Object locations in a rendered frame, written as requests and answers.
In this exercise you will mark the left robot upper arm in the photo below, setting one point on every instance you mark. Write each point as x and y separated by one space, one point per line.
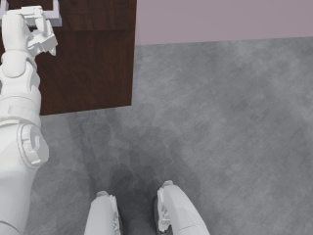
22 151

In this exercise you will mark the robot left forearm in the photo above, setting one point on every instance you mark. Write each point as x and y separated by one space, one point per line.
20 98

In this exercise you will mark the handle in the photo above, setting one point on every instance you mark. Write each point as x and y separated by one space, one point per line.
53 16

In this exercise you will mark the right robot thigh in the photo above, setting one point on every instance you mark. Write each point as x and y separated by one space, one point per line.
184 218

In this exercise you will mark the left robot shin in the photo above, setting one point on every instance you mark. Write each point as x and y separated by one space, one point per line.
115 223

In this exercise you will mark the cabinet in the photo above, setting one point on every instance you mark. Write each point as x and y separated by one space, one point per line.
92 69

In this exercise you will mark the left robot hand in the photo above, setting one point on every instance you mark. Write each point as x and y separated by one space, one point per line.
16 35

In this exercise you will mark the drawer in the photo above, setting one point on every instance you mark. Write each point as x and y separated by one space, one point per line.
80 15

